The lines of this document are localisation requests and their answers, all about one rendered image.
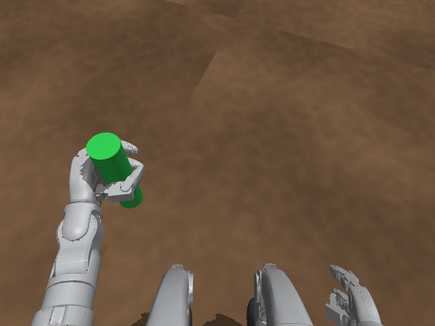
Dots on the can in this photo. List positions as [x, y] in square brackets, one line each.
[108, 155]

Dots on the right robot hand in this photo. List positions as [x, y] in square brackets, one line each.
[351, 309]

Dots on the left robot arm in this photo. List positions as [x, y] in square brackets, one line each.
[73, 280]

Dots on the left robot hand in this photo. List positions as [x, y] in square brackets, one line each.
[86, 184]

